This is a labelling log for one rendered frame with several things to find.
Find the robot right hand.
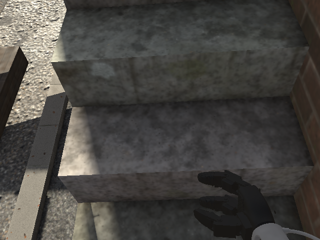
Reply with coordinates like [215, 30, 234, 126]
[193, 170, 276, 240]

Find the robot right forearm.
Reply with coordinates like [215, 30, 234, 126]
[251, 223, 292, 240]

